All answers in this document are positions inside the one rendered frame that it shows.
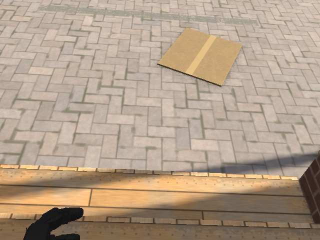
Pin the robot left hand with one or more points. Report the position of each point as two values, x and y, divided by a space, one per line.
51 220

